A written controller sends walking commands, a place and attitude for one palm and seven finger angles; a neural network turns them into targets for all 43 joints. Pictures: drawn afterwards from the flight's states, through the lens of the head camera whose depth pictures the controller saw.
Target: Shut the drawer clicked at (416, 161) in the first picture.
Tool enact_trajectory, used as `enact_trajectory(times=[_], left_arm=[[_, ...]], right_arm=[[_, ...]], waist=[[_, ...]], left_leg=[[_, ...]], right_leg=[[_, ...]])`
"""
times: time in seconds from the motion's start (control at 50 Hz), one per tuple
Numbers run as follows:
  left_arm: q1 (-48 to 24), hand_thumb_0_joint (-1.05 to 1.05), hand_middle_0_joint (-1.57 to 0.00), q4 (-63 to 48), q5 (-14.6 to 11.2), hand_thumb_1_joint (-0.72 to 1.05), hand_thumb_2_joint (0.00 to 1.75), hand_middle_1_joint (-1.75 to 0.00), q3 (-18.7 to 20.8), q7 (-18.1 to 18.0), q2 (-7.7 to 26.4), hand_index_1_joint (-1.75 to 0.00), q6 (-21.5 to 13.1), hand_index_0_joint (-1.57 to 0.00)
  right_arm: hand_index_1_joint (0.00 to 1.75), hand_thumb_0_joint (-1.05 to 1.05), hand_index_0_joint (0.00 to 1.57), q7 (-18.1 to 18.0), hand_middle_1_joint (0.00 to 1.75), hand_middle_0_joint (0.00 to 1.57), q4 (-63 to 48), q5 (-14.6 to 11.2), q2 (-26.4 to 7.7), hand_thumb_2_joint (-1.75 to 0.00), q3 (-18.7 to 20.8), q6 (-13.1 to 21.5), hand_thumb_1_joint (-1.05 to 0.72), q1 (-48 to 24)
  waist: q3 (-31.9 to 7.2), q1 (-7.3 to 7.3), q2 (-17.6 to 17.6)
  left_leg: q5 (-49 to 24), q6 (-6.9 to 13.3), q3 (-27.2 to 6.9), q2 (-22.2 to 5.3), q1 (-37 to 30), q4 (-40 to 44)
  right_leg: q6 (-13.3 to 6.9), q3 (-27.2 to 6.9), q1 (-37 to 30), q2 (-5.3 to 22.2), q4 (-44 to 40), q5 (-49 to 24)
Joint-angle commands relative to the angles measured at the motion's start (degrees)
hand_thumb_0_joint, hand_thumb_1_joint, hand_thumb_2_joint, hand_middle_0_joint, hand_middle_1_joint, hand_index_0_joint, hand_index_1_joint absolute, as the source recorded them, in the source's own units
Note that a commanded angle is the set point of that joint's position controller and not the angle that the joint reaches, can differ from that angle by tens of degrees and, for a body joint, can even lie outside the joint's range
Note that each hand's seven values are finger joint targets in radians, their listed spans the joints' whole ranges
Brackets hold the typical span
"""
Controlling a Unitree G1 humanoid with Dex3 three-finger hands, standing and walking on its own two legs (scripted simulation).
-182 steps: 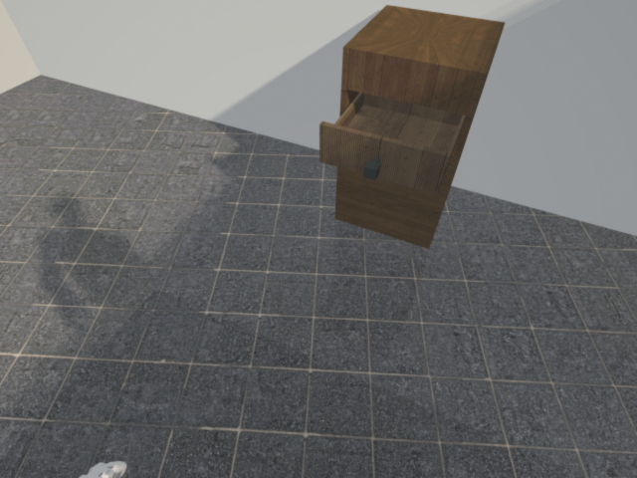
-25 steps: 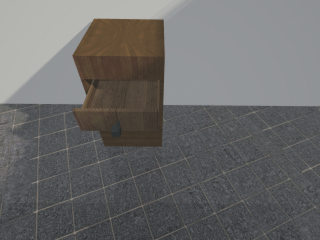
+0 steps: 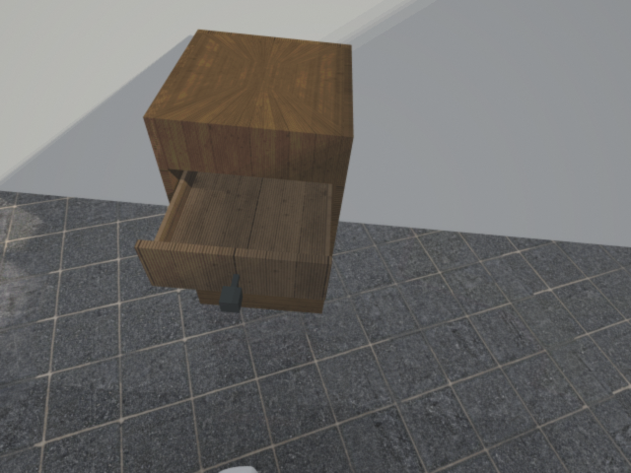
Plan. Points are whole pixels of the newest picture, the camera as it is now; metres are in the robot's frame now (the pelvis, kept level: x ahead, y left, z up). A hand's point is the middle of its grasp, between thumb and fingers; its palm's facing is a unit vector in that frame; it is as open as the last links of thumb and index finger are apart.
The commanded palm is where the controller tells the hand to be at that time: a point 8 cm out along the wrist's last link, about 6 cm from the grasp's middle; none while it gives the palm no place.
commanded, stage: take the last steps up to it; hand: left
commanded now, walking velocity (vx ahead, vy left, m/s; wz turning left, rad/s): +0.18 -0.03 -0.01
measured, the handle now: (233, 291) +0.47 +0.20 -0.21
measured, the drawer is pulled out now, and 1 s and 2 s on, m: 0.23 0.23 0.23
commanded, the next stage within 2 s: come to a stop and stand still in 0.12 s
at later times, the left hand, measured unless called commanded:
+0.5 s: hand (221, 459) +0.16 +0.14 -0.14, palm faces +0.08 -0.96 -0.26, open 7.2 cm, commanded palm none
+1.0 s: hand out of the picture +0.02 +0.23 -0.17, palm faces +0.11 -0.98 -0.19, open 7.3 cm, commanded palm none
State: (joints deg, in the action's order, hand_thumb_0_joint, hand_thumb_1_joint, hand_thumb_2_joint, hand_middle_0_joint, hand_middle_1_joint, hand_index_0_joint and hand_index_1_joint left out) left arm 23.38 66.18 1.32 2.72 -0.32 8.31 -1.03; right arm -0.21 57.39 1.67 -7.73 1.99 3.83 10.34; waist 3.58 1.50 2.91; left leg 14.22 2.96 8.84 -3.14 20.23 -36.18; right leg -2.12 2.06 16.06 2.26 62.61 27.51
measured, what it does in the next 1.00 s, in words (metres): steps on the spot: right foot, then left foot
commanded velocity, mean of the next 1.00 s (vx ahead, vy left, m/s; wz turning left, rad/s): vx -0.03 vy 0.06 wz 0.00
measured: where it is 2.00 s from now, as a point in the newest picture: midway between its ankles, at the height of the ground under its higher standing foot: outside the picture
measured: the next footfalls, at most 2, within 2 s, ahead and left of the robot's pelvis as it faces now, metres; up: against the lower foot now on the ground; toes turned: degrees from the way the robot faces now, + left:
right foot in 0.32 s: +0.18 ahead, -0.15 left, +0.00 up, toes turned -5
left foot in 0.82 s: +0.07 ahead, +0.14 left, +0.00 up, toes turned +3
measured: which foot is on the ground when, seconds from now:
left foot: down 0.00-0.34, up 0.36-0.80, down 0.82-1.00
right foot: up 0.00-0.30, down 0.32-0.82, up 0.84-1.00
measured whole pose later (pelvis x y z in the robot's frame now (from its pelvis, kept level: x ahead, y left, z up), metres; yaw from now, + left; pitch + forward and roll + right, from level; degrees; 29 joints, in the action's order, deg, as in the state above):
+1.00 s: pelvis +0.03 +0.04 +0.02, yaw +2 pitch +0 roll +0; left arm 17.1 61.5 1.6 3.3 -1.1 12.4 2.7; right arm -2.0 59.0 1.2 -8.0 0.4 -1.6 14.0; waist -0.2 2.1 3.9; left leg 12.6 2.1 2.1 1.0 10.9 -23.3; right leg 0.7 -0.8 23.3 1.6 51.9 19.8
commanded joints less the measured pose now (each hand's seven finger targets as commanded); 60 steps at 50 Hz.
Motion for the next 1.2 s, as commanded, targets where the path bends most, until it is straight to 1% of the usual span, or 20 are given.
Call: enact_trajectory(times=[0.0, 0.06, 0.2, 0.26, 0.3, 0.32, 0.34, 0.36, 0.4, 0.44, 0.54, 0.68, 0.74, 0.76, 0.8, 0.82, 0.88, 1.04, 1.12, 1.18], left_arm=[[0.0, 0.0, -0.2, -4.8, 0.2, 0.9, 0.9, -0.3, 0.9, 0.5, 1.9, -0.3, -1.0, -0.2], [1.2, 0.0, -0.2, -4.9, 0.1, 0.9, 0.9, -0.3, 0.8, 0.3, 1.1, -0.3, 0.3, -0.2], [-6.4, 0.0, -0.2, -9.2, 0.3, 0.9, 0.9, -0.3, 0.7, 0.6, 1.7, -0.3, 0.5, -0.2], [-2.6, 0.0, -0.2, -7.9, 0.4, 0.9, 0.9, -0.3, 0.5, -0.3, 2.2, -0.3, -0.3, -0.2], [-1.3, 0.0, -0.2, -7.2, 0.4, 0.9, 0.9, -0.3, 0.7, -1.3, 8.9, -0.3, -1.8, -0.2], [-2.3, 0.0, -0.2, -8.3, -0.1, 0.9, 0.9, -0.3, 1.1, -1.4, 11.9, -0.3, -1.4, -0.2], [-3.8, 0.0, -0.2, -9.2, -0.1, 0.9, 0.9, -0.3, 1.0, -1.5, 12.1, -0.3, -0.8, -0.2], [-5.1, 0.0, -0.2, -8.9, -0.2, 0.9, 0.9, -0.3, 1.6, -1.8, 12.4, -0.3, -1.0, -0.2], [-5.3, 0.0, -0.2, -8.7, -0.3, 0.9, 0.9, -0.3, 1.6, -2.5, 10.6, -0.3, -0.6, -0.2], [-4.8, 0.0, -0.2, -8.9, -0.2, 0.9, 0.9, -0.3, 2.5, -3.1, 11.5, -0.3, -0.1, -0.2], [-6.7, 0.0, -0.2, -10.6, 0.0, 0.9, 0.9, -0.3, 3.2, -3.4, 12.0, -0.3, 0.4, -0.2], [-7.9, 0.0, -0.2, -11.6, 1.2, 0.9, 0.9, -0.3, 3.4, -2.0, 13.5, -0.3, 1.8, -0.2], [-9.5, 0.0, -0.2, -11.2, 0.6, 0.9, 0.9, -0.3, 3.2, -1.6, 13.3, -0.3, 2.5, -0.2], [-9.7, 0.0, -0.2, -11.3, 0.1, 0.9, 0.9, -0.3, 2.6, -1.4, 11.3, -0.3, 2.9, -0.2], [-9.4, 0.0, -0.2, -12.2, -0.4, 0.9, 0.9, -0.3, 1.4, -1.3, 5.7, -0.3, 3.3, -0.2], [-9.3, 0.0, -0.2, -11.6, -0.2, 0.9, 0.9, -0.3, 1.5, -1.2, 6.6, -0.3, 3.3, -0.2], [-4.4, 0.0, -0.2, -7.7, 0.3, 0.9, 0.9, -0.3, 1.7, -0.8, 6.8, -0.3, 3.6, -0.2], [-6.2, 0.0, -0.2, -6.2, -0.6, 0.9, 0.9, -0.3, -0.5, -1.6, 5.1, -0.3, 2.1, -0.2], [-1.0, 0.0, -0.2, -2.5, -0.6, 0.9, 0.9, -0.3, -0.9, -2.3, 5.4, -0.3, 0.7, -0.2], [-2.7, 0.0, -0.2, -2.0, -0.7, 0.9, 0.9, -0.3, -1.6, -2.3, 5.4, -0.3, 0.0, -0.2]], right_arm=[[0.3, 0.0, 0.2, -1.5, 0.3, 0.2, 0.9, -0.6, -6.1, -0.9, 0.9, 0.5, -0.9, 7.9], [0.3, 0.0, 0.2, -1.7, 0.3, 0.2, 0.9, -0.6, -5.9, -0.9, 1.1, 0.9, -0.9, 7.5], [0.3, 0.0, 0.2, -1.0, 0.3, 0.2, 1.4, -0.1, -8.9, -0.9, 2.1, -1.0, -0.9, 7.7], [0.3, 0.0, 0.2, -1.1, 0.3, 0.2, 2.1, -0.4, -7.4, -0.9, 1.3, -1.8, -0.9, 7.1], [0.3, 0.0, 0.2, -0.9, 0.3, 0.2, 2.6, -1.4, -2.7, -0.9, 0.3, -2.0, -0.9, 10.4], [0.3, 0.0, 0.2, -1.1, 0.3, 0.2, 2.7, -1.3, -3.3, -0.9, 0.5, -2.8, -0.9, 12.9], [0.3, 0.0, 0.2, -1.2, 0.3, 0.2, 2.8, -1.3, -3.3, -0.9, 0.9, -3.5, -0.9, 12.6], [0.3, 0.0, 0.2, -1.4, 0.3, 0.2, 2.9, -1.3, -3.2, -0.9, 1.0, -4.5, -0.9, 11.3], [0.3, 0.0, 0.2, -1.7, 0.3, 0.2, 3.1, -1.2, -4.7, -0.9, 1.5, -5.5, -0.9, 10.7], [0.3, 0.0, 0.2, -1.4, 0.3, 0.2, 2.2, -0.9, -5.3, -0.9, 2.0, -6.3, -0.9, 8.8], [0.3, 0.0, 0.2, -0.3, 0.3, 0.2, -0.5, -0.5, -6.0, -0.9, 2.8, -8.0, -0.9, 6.4], [0.3, 0.0, 0.2, 0.1, 0.3, 0.2, -2.2, -0.8, -6.2, -0.9, 2.0, -6.2, -0.9, 4.5], [0.3, 0.0, 0.2, -0.2, 0.3, 0.2, -0.4, -1.0, -5.9, -0.9, 1.6, -5.2, -0.9, 10.1], [0.3, 0.0, 0.2, -0.5, 0.3, 0.2, 0.0, -1.0, -7.4, -0.9, 1.5, -4.8, -0.9, 11.8], [0.3, 0.0, 0.2, -0.9, 0.3, 0.2, -2.8, -0.2, -13.9, -0.9, 2.3, -4.4, -0.9, 7.8], [0.3, 0.0, 0.2, -1.2, 0.3, 0.2, -4.1, 0.0, -13.8, -0.9, 1.6, -4.6, -0.9, 3.0], [0.3, 0.0, 0.2, -2.1, 0.3, 0.2, -3.5, -0.3, -9.9, -0.9, 0.3, -4.2, -0.9, -1.6], [0.3, 0.0, 0.2, -2.7, 0.3, 0.2, 1.9, -0.7, -9.3, -0.9, 0.3, -3.4, -0.9, 8.1], [0.3, 0.0, 0.2, -2.3, 0.3, 0.2, 3.5, -1.8, -6.7, -0.9, -0.2, -3.0, -0.9, 8.3], [0.3, 0.0, 0.2, -1.9, 0.3, 0.2, 4.5, -1.5, -5.2, -0.9, -0.9, -3.1, -0.9, 7.5]], waist=[[0.1, -1.42, -9.6], [-1.8, 0.04, -8.5], [2.1, -1.41, -10.1], [-0.2, 1.24, -4.8], [-4.7, -0.29, 10.3], [-6.3, -1.16, 11.4], [-5.1, -1.39, 4.3], [-5.7, -1.16, 10.8], [-5.2, -0.73, 7.7], [-5.5, 0.3, 3.0], [-7.4, 0.18, 4.7], [-5.8, 0.99, 10.7], [-5.3, -2.11, 9.5], [-4.6, -2.87, 3.2], [1.6, -2.36, -21.0], [3.5, -0.95, -16.7], [2.9, 1.92, -15.2], [-3.3, -2.16, -10.4], [-5.8, -0.86, -3.2], [-3.2, -2.0, 1.6]], left_leg=[[-10.4, 6.1, -15.4, -14.6, -6.2, 24.0], [-17.3, 6.5, -9.8, -13.1, -5.5, 24.1], [0.4, 7.6, -10.5, -12.6, -2.8, 24.8], [-3.6, 3.4, -7.2, -8.4, -1.2, 15.1], [10.6, -2.9, -2.7, -0.6, 1.9, 5.2], [16.2, -3.8, -3.4, 0.2, -1.2, 1.1], [17.6, -3.9, -4.6, 0.2, -2.9, -3.4], [18.2, -4.2, -5.0, -0.1, -1.5, -8.4], [16.3, -4.7, -8.0, 0.3, 1.9, -16.1], [14.9, -5.3, -8.8, 1.3, 5.7, -22.9], [8.6, -6.4, -10.6, 1.3, 7.3, -28.0], [10.5, -4.8, -6.6, 2.5, -1.2, -6.2], [1.6, -3.9, -4.8, 3.4, -13.7, 10.1], [1.1, -3.6, -6.7, 1.8, -16.1, 14.5], [11.2, 1.9, -28.1, -14.9, -1.3, 29.5], [14.3, 4.7, -26.9, -15.7, 6.9, 30.8], [5.5, 3.8, -17.2, -8.1, 3.7, 27.1], [-25.0, 7.3, -19.4, -9.9, -16.9, 19.8], [-15.8, 1.6, -15.9, -4.9, -9.2, 15.2], [-14.1, -1.2, -13.1, -1.8, -11.3, 16.0]], right_leg=[[0.8, -2.0, 13.2, 4.1, 6.5, -8.9], [2.0, -0.7, 10.3, 4.3, -0.6, -10.6], [2.3, 2.4, 5.0, 2.6, -19.8, -10.5], [3.0, 2.9, -6.4, 0.8, -33.7, -18.9], [0.1, -14.0, -12.5, 14.2, -42.4, -35.2], [-3.7, -16.1, -10.0, 19.9, -44.5, -43.4], [-5.7, -14.6, -7.2, 20.8, -43.8, -51.0], [-6.3, -14.6, -6.9, 19.7, -42.7, -58.0], [-7.7, -11.7, -9.2, 19.6, -40.8, -65.7], [-9.3, -11.1, -11.0, 20.1, -40.2, -65.8], [-8.4, -8.5, -8.3, 18.1, -43.2, -46.3], [-6.8, -10.7, -3.7, 14.7, -48.1, -16.0], [-3.1, -8.9, 4.7, 11.2, -45.7, -7.2], [-1.1, -6.8, 8.1, 8.3, -41.2, -4.0], [2.8, 1.1, 11.6, -0.5, -22.6, -0.7], [2.2, -2.8, 7.6, 0.5, -16.1, -2.7], [2.3, -4.2, 7.0, -0.8, -6.3, -7.4], [3.4, -1.4, 3.4, -0.1, -27.2, -2.1], [1.9, -5.7, -12.5, 3.4, -44.6, -21.6], [-0.7, -7.7, -8.5, 6.4, -43.1, -30.9]])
